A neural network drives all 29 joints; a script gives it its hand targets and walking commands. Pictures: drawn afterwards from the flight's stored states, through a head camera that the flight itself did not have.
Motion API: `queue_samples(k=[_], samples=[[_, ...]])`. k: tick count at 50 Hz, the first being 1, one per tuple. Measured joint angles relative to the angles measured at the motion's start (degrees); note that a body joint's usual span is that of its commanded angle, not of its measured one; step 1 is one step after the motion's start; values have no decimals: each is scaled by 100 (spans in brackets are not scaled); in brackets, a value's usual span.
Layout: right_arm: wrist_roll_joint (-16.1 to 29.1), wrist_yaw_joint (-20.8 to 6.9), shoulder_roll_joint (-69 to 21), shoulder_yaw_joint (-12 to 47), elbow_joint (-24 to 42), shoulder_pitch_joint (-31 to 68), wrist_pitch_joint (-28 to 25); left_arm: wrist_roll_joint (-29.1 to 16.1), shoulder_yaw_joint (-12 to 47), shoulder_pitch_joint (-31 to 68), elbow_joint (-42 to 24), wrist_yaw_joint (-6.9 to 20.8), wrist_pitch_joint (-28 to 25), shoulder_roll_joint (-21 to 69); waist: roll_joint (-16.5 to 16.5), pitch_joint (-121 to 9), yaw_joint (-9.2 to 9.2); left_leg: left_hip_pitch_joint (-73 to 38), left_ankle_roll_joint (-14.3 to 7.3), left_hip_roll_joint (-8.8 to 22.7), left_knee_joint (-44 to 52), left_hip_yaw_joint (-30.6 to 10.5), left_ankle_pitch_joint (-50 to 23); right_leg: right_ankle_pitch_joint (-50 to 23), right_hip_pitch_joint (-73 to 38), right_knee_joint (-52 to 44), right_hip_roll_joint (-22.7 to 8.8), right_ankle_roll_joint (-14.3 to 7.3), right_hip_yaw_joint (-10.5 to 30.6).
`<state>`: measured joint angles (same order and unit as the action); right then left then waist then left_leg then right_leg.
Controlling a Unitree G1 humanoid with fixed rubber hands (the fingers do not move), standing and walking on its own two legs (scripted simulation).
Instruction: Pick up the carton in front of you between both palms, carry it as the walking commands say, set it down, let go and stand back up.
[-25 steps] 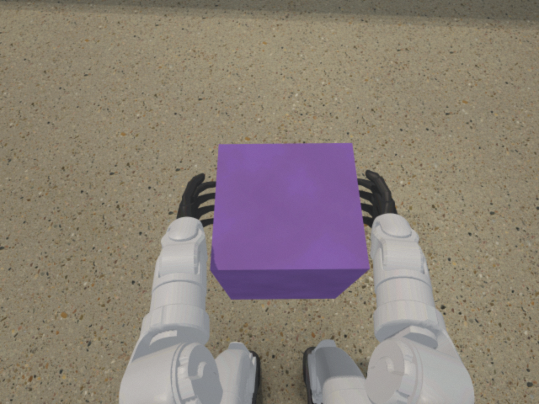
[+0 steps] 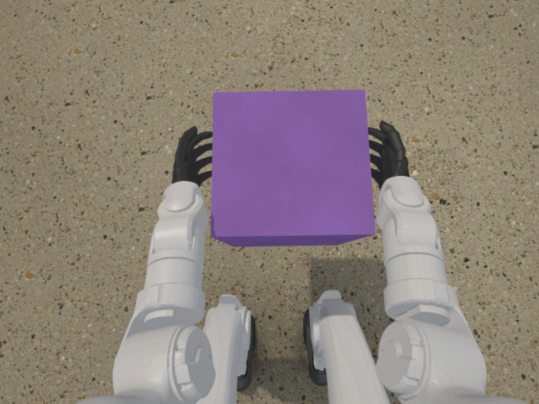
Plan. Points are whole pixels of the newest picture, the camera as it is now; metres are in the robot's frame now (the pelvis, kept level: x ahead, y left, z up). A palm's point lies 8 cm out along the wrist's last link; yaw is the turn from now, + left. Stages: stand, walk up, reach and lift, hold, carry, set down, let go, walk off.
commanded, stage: set down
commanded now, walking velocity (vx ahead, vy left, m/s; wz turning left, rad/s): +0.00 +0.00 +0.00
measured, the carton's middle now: (286, 183) +0.45 -0.02 -0.15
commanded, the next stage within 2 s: none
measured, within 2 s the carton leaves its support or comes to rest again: rests again in 1.28 s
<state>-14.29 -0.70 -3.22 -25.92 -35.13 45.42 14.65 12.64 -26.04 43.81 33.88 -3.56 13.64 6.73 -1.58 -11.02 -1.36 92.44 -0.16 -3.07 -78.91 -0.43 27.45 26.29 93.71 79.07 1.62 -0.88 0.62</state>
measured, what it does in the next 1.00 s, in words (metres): lowers itself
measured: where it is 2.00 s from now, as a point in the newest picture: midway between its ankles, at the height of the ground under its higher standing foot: (279, 361)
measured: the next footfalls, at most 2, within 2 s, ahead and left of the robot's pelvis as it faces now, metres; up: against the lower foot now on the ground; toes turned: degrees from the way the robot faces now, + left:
none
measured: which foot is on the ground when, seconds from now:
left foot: down 0.00-1.00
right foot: down 0.00-1.00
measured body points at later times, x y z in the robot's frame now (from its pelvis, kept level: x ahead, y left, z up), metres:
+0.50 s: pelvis -0.04 +0.00 -0.13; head +0.28 -0.02 +0.19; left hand +0.49 +0.11 -0.25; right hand +0.48 -0.19 -0.25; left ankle +0.06 +0.11 -0.57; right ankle +0.07 -0.11 -0.57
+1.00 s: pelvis -0.04 +0.00 -0.22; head +0.34 -0.03 +0.02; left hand +0.53 +0.10 -0.39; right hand +0.51 -0.20 -0.39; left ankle +0.06 +0.11 -0.57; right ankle +0.06 -0.11 -0.57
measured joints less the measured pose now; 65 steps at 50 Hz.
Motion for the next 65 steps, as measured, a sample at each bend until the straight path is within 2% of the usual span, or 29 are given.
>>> queue_samples(k=[14,32,41,50,53,65], samples=[[331,194,436,120,-194,1056,97,-234,57,1167,284,-130,89,-423,-12,402,-49,1773,58,-26,-1584,21,251,228,1778,1568,12,-12,-49],[449,287,1041,150,-736,2566,244,-412,144,2690,863,-314,204,-977,-22,1481,-116,3136,54,-38,-3076,124,400,344,3164,3055,22,8,-39],[865,424,1433,499,-992,3122,146,-875,599,3269,1174,-504,79,-1367,-10,2290,-156,3495,66,-50,-3827,162,592,528,3539,3816,13,-5,-57],[1474,628,1757,1002,-1109,3366,76,-1486,1148,3584,1348,-692,10,-1703,3,2846,-163,3609,103,-84,-4469,158,840,754,3674,4462,14,-39,-92],[1510,638,1754,1020,-1232,3366,32,-1505,1131,3563,1445,-689,-25,-1701,4,2798,-154,3617,165,-150,-4584,121,911,799,3694,4574,38,-33,-83],[1425,418,1839,988,-1821,3510,-92,-1396,1096,3728,2054,-612,-152,-1760,27,2981,-180,3665,147,-227,-4766,82,794,721,3678,4716,7,4,-114]])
